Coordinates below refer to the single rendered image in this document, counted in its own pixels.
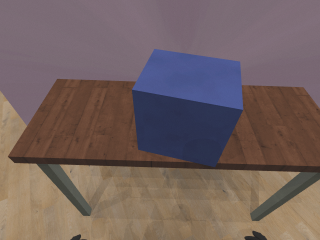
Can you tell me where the carton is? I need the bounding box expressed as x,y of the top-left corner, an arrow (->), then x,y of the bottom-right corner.
132,49 -> 244,167

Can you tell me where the robot right hand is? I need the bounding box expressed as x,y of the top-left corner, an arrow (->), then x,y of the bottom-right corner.
244,230 -> 267,240

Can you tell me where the table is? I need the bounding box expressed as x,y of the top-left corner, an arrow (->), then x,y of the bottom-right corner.
8,79 -> 320,221

